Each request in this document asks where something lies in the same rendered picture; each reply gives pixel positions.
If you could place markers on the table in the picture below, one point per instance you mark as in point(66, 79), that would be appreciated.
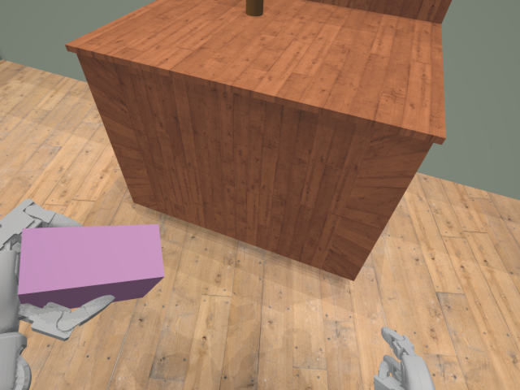
point(297, 131)

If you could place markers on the left robot hand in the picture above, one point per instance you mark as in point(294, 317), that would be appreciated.
point(52, 320)

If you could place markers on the right robot hand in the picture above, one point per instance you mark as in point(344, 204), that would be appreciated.
point(411, 374)

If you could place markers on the robot left forearm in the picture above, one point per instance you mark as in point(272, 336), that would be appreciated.
point(15, 372)

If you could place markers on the sponge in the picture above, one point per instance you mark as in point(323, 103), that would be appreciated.
point(71, 266)

